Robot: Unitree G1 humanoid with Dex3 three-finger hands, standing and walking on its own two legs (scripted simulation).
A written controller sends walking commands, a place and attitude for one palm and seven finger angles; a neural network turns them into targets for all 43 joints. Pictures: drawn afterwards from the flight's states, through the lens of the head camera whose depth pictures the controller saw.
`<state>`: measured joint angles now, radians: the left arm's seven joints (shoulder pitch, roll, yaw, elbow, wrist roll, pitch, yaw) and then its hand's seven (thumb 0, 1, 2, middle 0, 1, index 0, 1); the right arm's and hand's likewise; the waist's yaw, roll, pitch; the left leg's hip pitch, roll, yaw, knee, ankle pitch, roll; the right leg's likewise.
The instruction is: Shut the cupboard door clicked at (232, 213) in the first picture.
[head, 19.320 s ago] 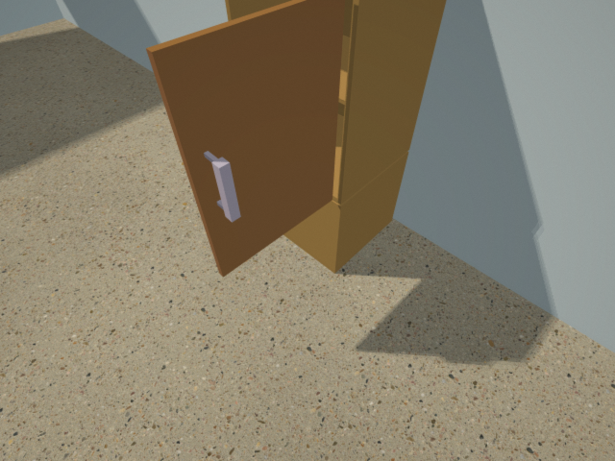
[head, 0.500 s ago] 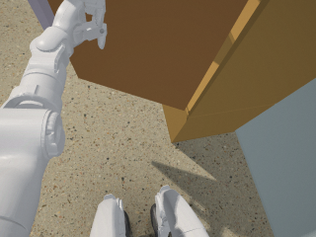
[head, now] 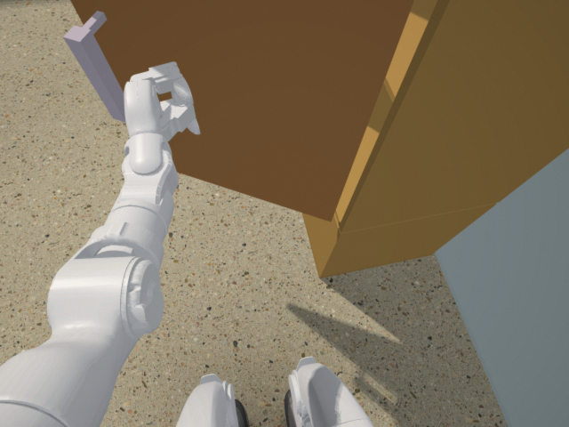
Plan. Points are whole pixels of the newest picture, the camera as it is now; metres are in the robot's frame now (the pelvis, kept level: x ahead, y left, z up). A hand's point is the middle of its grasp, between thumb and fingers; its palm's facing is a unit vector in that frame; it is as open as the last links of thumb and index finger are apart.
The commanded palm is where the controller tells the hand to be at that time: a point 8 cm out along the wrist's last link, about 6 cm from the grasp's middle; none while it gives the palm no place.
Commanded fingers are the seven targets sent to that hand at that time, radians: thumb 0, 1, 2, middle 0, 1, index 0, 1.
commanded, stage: pull the fist back off the door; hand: left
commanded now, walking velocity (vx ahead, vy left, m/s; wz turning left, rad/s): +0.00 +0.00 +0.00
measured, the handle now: (111, 70) +0.64 +0.16 +0.07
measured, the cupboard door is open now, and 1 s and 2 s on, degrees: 59 59 59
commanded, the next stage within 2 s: draw the hand back to the body in 0.40 s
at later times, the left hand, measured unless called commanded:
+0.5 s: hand (190, 147) +0.47 +0.05 +0.08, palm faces -0.02 -1.00 -0.07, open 3.1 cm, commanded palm +0.45 +0.11 +0.07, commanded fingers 0.00 0.90 0.90 -1.30 -1.50 -1.30 -1.50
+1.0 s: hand (86, 209) +0.36 +0.14 +0.15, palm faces -0.02 -1.00 -0.03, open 3.1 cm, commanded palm +0.32 +0.20 +0.16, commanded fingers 0.00 0.90 0.90 -1.16 -1.35 -1.16 -1.35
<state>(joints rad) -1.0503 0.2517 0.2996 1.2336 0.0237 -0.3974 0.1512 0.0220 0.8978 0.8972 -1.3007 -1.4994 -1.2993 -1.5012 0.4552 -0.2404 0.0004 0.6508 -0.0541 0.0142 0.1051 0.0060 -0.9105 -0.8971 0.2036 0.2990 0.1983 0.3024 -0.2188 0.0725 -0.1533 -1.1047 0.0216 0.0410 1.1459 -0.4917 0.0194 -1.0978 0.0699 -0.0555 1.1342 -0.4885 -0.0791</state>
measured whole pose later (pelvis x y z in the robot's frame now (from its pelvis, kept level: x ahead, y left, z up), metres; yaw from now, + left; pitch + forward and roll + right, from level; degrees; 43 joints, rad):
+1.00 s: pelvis +0.01 +0.02 +0.06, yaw +1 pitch +9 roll -1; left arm -0.21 0.17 0.03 0.40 -0.15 -0.30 -0.01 0.02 0.90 0.90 -1.30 -1.49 -1.29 -1.49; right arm 0.29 -0.27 -0.01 0.57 0.06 0.03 0.00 0.01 -0.91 -0.90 0.20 0.30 0.20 0.30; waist -0.05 0.04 -0.11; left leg -0.58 -0.01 0.04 0.83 -0.40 0.04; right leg -0.56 0.05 -0.04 0.80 -0.40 -0.05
